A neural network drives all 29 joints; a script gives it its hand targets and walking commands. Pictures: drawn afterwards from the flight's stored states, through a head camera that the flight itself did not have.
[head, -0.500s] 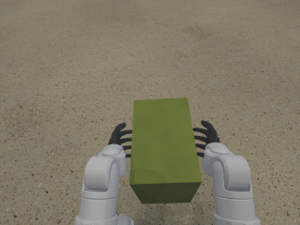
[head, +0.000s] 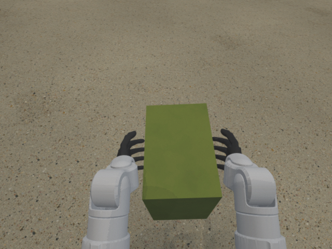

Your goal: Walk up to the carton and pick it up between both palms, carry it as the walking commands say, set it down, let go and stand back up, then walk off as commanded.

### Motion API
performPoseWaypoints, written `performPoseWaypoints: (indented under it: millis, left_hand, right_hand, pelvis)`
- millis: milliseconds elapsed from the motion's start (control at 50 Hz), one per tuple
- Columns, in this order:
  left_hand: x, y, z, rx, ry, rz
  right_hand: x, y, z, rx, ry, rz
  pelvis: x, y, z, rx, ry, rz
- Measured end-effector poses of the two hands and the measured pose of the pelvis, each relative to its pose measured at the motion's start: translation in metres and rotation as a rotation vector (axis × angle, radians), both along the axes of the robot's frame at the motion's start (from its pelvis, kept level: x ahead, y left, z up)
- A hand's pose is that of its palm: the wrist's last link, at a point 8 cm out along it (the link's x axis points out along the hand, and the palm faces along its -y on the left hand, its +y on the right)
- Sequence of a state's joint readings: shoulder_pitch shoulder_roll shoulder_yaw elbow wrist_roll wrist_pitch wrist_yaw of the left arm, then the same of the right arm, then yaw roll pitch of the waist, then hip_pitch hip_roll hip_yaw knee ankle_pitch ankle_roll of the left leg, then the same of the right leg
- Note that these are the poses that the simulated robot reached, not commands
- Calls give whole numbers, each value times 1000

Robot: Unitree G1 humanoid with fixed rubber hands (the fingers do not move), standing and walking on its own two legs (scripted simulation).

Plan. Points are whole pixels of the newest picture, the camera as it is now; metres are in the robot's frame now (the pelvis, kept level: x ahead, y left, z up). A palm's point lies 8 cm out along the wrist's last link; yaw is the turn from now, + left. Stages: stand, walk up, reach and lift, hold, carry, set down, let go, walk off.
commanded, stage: carry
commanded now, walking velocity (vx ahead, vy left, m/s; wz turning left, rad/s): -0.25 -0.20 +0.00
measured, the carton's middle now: (178, 165) +0.33 +0.03 +0.03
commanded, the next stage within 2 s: none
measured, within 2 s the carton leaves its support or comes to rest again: neither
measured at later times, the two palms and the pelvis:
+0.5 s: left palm out of the picture +0.09 -0.01 +0.07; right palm out of the picture +0.09 -0.24 +0.08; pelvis -0.20 -0.13 -0.01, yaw -2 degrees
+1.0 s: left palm out of the picture -0.12 -0.17 +0.09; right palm out of the picture -0.14 -0.40 +0.09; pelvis -0.43 -0.27 -0.02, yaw +1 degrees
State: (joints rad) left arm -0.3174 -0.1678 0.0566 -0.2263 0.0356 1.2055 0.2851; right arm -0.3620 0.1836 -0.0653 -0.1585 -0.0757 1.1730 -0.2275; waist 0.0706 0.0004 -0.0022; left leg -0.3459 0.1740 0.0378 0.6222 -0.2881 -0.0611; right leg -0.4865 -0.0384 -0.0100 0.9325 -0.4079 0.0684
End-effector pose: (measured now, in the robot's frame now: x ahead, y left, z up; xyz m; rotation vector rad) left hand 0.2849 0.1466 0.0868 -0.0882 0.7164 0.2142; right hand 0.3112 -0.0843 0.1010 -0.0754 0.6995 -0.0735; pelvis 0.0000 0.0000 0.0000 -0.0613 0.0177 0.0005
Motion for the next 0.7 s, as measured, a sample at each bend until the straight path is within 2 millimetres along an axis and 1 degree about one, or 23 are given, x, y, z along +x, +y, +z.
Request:
performPoseWaypoints:
  millis: [60, 120, 200, 260, 320, 380, 460, 520, 560, 620, 660, 700]
  left_hand:
    - [-13, -28, -1, 0, -15, 6]
    - [-27, -65, -7, 36, -19, -33]
    - [-53, -110, -16, 66, 37, -134]
    - [-75, -135, -19, 62, 39, -188]
    - [-97, -150, -19, 49, -9, -213]
    - [-126, -155, -23, 13, -36, -198]
    - [-176, -157, -21, 26, 7, -149]
    - [-208, -161, -12, 31, 5, -102]
    - [-227, -168, -6, 36, -8, -73]
    - [-252, -186, 2, 45, -35, -35]
    - [-268, -204, 3, 51, -42, -24]
    - [-286, -224, 1, 67, -20, -41]
  right_hand:
    - [-15, -29, -5, 15, -15, -7]
    - [-36, -66, -16, 58, -26, -52]
    - [-85, -112, -32, 61, 26, -128]
    - [-120, -136, -34, 54, 30, -178]
    - [-147, -150, -29, 41, -16, -207]
    - [-173, -156, -24, -1, -39, -190]
    - [-206, -158, -21, -16, 9, -112]
    - [-228, -163, -14, -17, 9, -65]
    - [-241, -169, -10, -9, -5, -42]
    - [-261, -186, -7, 17, -32, -25]
    - [-277, -204, -10, 42, -39, -33]
    - [-299, -225, -17, 58, -18, -49]
  pelvis:
    - [-19, -26, -7, 13, 14, -15]
    - [-41, -50, -15, 4, 20, -23]
    - [-72, -68, -9, 53, 18, -8]
    - [-97, -79, -8, 65, 12, -7]
    - [-122, -88, -15, 50, 9, -11]
    - [-148, -99, -22, 53, -3, -16]
    - [-180, -119, -14, 32, -28, -26]
    - [-205, -137, -10, 23, -32, -27]
    - [-222, -150, -10, 20, -29, -31]
    - [-251, -173, -15, 25, -23, -34]
    - [-272, -190, -20, 24, -21, -37]
    - [-292, -205, -19, 36, -27, -18]
